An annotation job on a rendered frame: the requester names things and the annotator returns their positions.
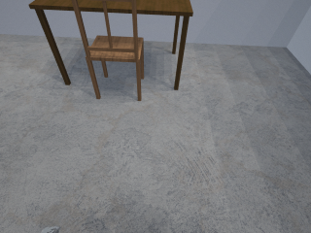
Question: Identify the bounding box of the table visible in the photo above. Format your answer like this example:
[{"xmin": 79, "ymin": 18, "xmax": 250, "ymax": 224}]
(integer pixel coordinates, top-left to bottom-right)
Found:
[{"xmin": 28, "ymin": 0, "xmax": 193, "ymax": 90}]

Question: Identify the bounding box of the chair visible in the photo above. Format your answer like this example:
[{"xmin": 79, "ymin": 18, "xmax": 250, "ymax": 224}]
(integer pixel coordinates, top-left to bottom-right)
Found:
[{"xmin": 71, "ymin": 0, "xmax": 144, "ymax": 101}]

